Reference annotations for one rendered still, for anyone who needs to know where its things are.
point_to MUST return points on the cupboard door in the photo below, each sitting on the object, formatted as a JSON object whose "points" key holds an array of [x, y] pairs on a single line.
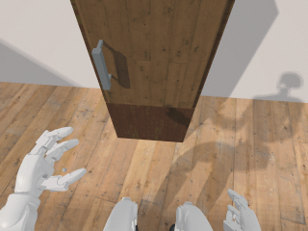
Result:
{"points": [[155, 50]]}

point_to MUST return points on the right robot thigh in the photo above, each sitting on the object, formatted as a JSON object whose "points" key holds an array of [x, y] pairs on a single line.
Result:
{"points": [[190, 218]]}

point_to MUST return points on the robot right hand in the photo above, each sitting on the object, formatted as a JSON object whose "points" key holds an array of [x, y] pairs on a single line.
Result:
{"points": [[245, 218]]}

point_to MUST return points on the robot thigh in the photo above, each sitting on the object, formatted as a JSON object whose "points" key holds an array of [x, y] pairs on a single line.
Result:
{"points": [[123, 217], [190, 218]]}

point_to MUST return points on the robot left hand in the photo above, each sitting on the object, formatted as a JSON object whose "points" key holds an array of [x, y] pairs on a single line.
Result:
{"points": [[29, 178]]}

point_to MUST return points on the left robot forearm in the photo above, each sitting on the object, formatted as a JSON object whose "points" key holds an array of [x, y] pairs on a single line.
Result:
{"points": [[20, 212]]}

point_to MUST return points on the handle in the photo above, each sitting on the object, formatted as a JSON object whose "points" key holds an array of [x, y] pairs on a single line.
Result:
{"points": [[98, 57]]}

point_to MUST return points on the left robot thigh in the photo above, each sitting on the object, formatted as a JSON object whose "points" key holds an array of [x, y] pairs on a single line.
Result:
{"points": [[123, 217]]}

